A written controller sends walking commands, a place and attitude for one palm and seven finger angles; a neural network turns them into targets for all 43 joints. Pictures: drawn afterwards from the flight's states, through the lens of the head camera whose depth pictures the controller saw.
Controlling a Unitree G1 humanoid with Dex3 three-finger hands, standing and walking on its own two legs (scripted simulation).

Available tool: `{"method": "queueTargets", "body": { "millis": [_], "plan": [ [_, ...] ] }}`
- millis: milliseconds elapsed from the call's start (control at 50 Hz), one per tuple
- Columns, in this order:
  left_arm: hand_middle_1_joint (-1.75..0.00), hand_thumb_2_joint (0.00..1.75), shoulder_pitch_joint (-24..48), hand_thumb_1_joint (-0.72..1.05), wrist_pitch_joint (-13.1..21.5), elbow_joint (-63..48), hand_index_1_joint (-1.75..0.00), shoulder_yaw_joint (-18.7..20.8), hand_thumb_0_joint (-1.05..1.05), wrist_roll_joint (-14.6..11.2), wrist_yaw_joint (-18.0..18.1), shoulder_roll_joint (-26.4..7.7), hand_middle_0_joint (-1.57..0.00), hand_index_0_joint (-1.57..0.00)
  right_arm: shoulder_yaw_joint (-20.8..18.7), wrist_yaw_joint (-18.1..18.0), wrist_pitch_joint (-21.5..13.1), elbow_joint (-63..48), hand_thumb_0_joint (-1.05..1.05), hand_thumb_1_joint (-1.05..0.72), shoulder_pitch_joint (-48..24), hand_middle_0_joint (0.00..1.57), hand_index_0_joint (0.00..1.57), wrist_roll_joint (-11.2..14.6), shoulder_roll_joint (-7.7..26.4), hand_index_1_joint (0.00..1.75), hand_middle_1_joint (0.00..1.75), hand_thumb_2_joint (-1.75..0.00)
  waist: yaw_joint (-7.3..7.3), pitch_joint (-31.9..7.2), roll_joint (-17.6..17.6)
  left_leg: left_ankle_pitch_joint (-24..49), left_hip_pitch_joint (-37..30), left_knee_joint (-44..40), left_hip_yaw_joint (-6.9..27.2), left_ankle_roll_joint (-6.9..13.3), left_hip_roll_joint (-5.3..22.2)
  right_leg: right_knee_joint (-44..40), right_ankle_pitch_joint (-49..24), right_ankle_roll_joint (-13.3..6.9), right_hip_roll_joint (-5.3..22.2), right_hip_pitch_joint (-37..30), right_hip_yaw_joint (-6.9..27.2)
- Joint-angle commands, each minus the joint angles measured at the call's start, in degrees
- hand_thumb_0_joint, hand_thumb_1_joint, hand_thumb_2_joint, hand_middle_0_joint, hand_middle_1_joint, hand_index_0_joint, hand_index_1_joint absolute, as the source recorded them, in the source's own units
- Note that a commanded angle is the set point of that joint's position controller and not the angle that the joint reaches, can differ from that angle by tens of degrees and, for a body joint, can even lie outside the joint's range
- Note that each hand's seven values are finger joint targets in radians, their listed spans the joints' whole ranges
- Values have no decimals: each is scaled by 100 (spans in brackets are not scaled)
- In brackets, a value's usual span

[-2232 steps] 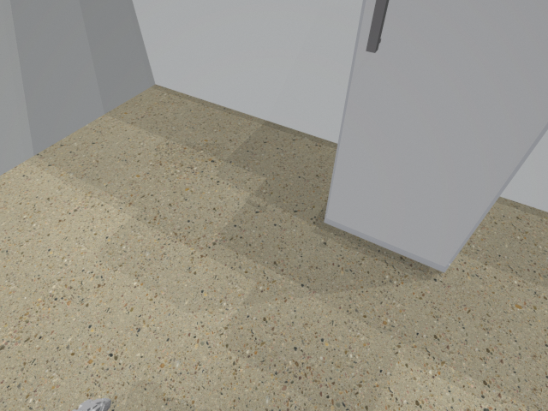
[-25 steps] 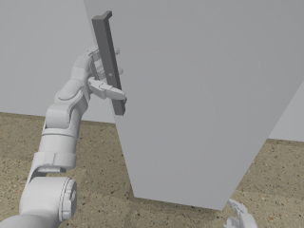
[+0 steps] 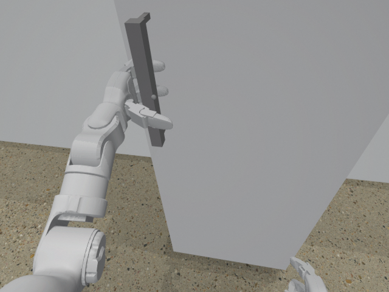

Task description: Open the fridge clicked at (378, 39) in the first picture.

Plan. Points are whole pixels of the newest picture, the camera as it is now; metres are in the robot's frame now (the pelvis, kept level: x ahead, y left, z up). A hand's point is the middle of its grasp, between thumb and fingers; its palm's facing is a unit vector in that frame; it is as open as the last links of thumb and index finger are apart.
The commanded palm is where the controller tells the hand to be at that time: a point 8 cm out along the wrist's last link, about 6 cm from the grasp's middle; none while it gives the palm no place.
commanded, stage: slide the fingers in behind the handle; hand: left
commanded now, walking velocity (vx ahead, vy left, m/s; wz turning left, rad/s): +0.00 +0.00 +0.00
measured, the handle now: (152, 87) +0.44 +0.11 +0.24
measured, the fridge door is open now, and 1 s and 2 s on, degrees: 0 0 0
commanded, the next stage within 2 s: grip the handle and tug to test in 0.50 s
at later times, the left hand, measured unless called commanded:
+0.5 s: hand (154, 97) +0.39 +0.10 +0.24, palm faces -0.09 -1.00 -0.01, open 14.0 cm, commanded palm +0.37 +0.15 +0.25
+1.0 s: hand (155, 98) +0.39 +0.10 +0.25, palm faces -0.09 -1.00 -0.02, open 10.4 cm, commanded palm +0.36 +0.14 +0.25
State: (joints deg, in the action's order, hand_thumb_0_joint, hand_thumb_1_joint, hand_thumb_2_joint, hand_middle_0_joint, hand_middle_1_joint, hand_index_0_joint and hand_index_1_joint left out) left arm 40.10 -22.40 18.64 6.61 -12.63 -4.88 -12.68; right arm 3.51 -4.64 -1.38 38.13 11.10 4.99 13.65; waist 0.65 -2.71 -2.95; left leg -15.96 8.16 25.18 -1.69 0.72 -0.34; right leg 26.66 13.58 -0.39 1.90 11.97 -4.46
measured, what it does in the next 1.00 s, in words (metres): stands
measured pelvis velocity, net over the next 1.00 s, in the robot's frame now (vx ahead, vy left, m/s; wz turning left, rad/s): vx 0.01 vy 0.00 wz -0.01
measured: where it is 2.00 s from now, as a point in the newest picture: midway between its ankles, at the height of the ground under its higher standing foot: outside the picture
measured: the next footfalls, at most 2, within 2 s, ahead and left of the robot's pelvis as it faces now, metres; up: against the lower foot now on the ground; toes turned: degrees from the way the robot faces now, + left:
none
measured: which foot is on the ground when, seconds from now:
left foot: down 0.00-1.00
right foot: down 0.00-1.00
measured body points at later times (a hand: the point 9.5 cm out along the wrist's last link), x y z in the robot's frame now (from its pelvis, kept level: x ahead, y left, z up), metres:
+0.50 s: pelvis +0.01 +0.00 +0.00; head -0.02 -0.02 +0.45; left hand +0.39 +0.15 +0.25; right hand +0.18 -0.23 -0.09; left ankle -0.03 +0.11 -0.74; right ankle +0.01 -0.11 -0.74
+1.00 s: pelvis +0.01 +0.00 +0.00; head -0.02 -0.03 +0.45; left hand +0.39 +0.15 +0.25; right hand +0.19 -0.23 -0.09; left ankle -0.03 +0.11 -0.74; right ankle +0.01 -0.11 -0.74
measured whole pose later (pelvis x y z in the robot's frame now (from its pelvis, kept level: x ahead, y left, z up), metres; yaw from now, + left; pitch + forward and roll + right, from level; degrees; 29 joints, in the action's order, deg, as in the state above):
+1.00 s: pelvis +0.01 +0.00 +0.00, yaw -1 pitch -1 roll +0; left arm 34.4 -26.2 8.9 7.3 -12.4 -3.0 -11.9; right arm 3.6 -3.8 1.2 36.6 9.2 4.7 13.4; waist 0.3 -3.3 -3.5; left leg -16.4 6.6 24.4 -2.0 0.4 0.3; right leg 26.0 13.9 -0.7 1.2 10.7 -4.1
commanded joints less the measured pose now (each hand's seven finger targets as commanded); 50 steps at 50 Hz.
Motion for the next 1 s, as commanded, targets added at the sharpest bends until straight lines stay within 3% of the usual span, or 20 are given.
{"method": "queueTargets", "body": {
  "millis": [0,60,80,200,260,320,360,420,440,480,580,600,660,700,740,780,860,900,940,980],
  "plan": [
    [-120,30,2898,-50,310,-1262,-120,356,0,-40,112,-859,-30,-30,-192,-37,-298,-945,0,-90,-871,20,20,-27,561,30,30,-90,-83,-1322,564,1333,-369,-304,251,133,123,-299,-1199,-104,-11,-396,155],
    [-120,30,3006,-50,319,-1411,-120,300,0,18,167,-864,-30,-30,-194,-33,-278,-964,0,-90,-893,20,20,-31,559,30,30,-90,-105,-1372,357,1333,-423,-322,231,129,128,-337,-1152,-106,3,-413,187],
    [-120,30,2965,-50,330,-1511,-120,182,0,40,158,-717,-30,-30,-194,-22,-283,-966,0,-90,-888,20,20,-31,532,30,30,-90,-130,-1421,331,1451,-489,-301,219,123,130,-293,-1273,-117,-5,-429,169],
    [-120,30,2733,-50,270,-1729,-120,113,0,5,149,-591,-30,-30,-186,4,-240,-1011,0,-90,-941,20,20,-33,518,30,30,-90,-103,-1477,350,1666,-528,-271,223,92,137,-235,-1544,-122,-26,-512,141],
    [-120,30,2626,-50,188,-1626,-120,396,0,-10,213,-867,-30,-30,-194,-14,-191,-994,0,-90,-948,20,20,-47,564,30,30,-90,-67,-1432,608,1590,-421,-312,192,122,126,-307,-1518,-91,-17,-589,148],
    [-120,30,2675,-50,151,-1681,-120,227,0,38,218,-703,-30,-30,-200,5,-177,-1011,0,-90,-945,20,20,-32,533,30,30,-90,-112,-1384,518,1557,-402,-285,166,133,117,-289,-1502,-85,-26,-527,159],
    [-120,30,2437,-50,166,-1791,-120,521,0,39,238,-1031,-30,-30,-201,4,-146,-1054,0,-90,-974,20,20,-47,562,30,30,-90,-19,-1470,392,1666,-398,-302,164,123,121,-292,-1601,-103,0,-684,176],
    [-120,30,2259,-50,152,-2023,-120,416,0,0,172,-850,-30,-30,-204,27,-137,-1121,0,-90,-1017,20,20,-40,531,30,30,-90,-35,-1605,500,1829,-441,-249,128,138,111,-238,-1884,-90,-9,-789,176],
    [-120,30,2032,-50,138,-1947,-120,497,0,-6,161,-950,-30,-30,-212,14,-108,-1133,0,-90,-1037,20,20,-30,557,30,30,-90,3,-1513,483,1837,-405,-268,154,125,133,-251,-1857,-93,-8,-809,158],
    [-120,30,2282,-50,112,-2107,-120,265,0,-1,126,-758,-30,-30,-199,27,-99,-1111,0,-90,-1026,20,20,-20,535,30,30,-90,-79,-1426,370,1749,-428,-279,139,122,128,-270,-1765,-94,-17,-678,154],
    [-120,30,2298,-50,36,-2174,-120,351,0,-41,131,-825,-30,-30,-202,3,-119,-1112,0,-90,-1070,20,20,-23,535,30,30,-90,-74,-1447,436,1681,-424,-251,154,150,95,-290,-1712,-83,-24,-669,169],
    [-121,32,2217,-45,18,-2126,-121,460,0,-34,148,-960,-30,-30,-207,5,-111,-1090,0,-90,-1068,20,20,-15,542,30,30,-90,-61,-1458,514,1676,-422,-242,150,145,105,-290,-1707,-79,-34,-676,167],
    [-123,38,2359,-31,39,-2196,-123,375,0,-23,169,-911,-32,-32,-190,0,-102,-1096,0,-90,-1086,20,20,-23,551,30,30,-90,-72,-1481,344,1659,-422,-270,155,142,88,-306,-1659,-85,-9,-692,170],
    [-124,42,2414,-22,27,-2101,-124,288,0,-17,167,-812,-33,-33,-202,-2,-104,-1064,0,-90,-1060,20,20,-15,545,30,30,-90,-116,-1452,480,1622,-440,-255,148,149,95,-309,-1634,-76,-34,-630,167],
    [-125,46,2301,-13,71,-2257,-125,263,0,-14,170,-742,-34,-34,-208,12,-107,-1107,0,-90,-1108,20,20,-23,529,30,30,-90,-55,-1528,229,1795,-542,-246,168,129,102,-268,-1759,-104,-26,-691,156],
    [-127,50,2181,-3,75,-2301,-127,159,0,-34,160,-570,-35,-35,-196,33,-117,-1121,0,-90,-1103,20,20,-34,498,30,30,-90,-58,-1610,430,1950,-568,-220,182,120,111,-202,-1945,-105,-35,-727,124],
    [-129,58,2291,15,29,-2290,-129,117,0,-4,152,-593,-37,-37,-192,34,-65,-1123,0,-90,-1133,20,20,-33,532,30,30,-90,-84,-1509,427,1804,-476,-246,140,147,95,-258,-1859,-80,-16,-704,153],
    [-131,62,2195,25,23,-2229,-131,282,0,-7,164,-736,-38,-38,-204,43,-66,-1109,0,-90,-1103,20,20,-32,532,30,30,-90,-61,-1503,593,1755,-440,-237,154,153,95,-258,-1836,-75,-34,-727,157],
    [-132,66,2001,34,37,-2327,-132,385,0,-14,156,-812,-39,-39,-205,45,-54,-1145,0,-90,-1145,20,20,-41,541,30,30,-90,8,-1522,383,1863,-482,-240,156,147,94,-253,-1927,-94,-23,-790,167],
    [-133,70,2025,43,47,-2543,-133,224,0,1,123,-677,-40,-40,-192,59,-46,-1175,0,-90,-1159,20,20,-27,502,30,30,-90,-36,-1599,403,1995,-518,-217,122,140,105,-207,-2066,-95,-21,-816,149]
  ]
}}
